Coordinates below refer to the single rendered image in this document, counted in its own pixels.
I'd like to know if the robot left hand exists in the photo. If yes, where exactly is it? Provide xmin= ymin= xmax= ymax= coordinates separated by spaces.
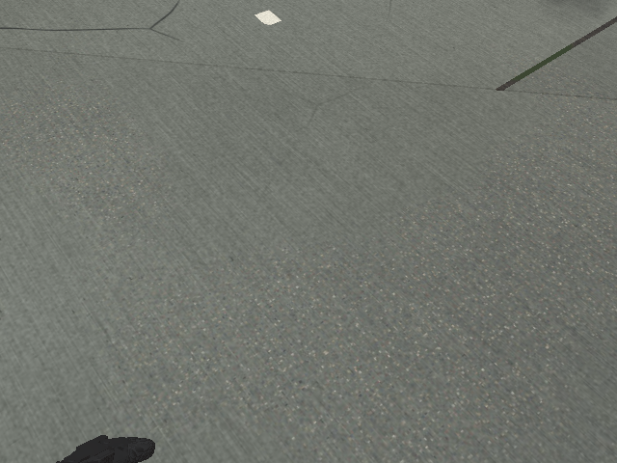
xmin=56 ymin=435 xmax=155 ymax=463

